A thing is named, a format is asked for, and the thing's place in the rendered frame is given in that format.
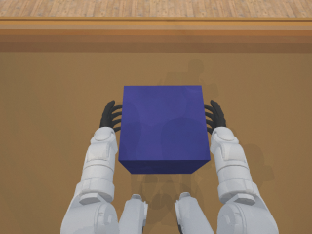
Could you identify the carton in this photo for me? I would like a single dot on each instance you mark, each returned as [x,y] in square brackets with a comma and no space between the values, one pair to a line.
[163,130]

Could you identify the right robot hand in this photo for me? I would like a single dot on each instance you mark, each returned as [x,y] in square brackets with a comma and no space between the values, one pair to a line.
[217,116]

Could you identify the robot left upper arm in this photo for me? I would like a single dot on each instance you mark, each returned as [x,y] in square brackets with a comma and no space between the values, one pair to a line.
[96,218]

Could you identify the left robot shin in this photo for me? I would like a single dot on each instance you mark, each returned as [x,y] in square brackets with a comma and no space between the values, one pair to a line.
[135,196]

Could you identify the left robot hand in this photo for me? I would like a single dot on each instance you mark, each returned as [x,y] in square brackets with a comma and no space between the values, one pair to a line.
[107,116]

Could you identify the robot right forearm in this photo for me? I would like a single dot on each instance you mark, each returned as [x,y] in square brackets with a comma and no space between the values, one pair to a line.
[235,181]

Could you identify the robot left forearm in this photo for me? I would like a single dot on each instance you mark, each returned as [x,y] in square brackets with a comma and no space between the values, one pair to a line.
[96,184]

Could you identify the robot right upper arm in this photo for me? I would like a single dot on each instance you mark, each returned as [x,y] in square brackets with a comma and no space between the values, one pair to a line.
[238,218]

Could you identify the left robot thigh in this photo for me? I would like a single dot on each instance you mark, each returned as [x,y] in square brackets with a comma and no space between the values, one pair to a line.
[133,217]

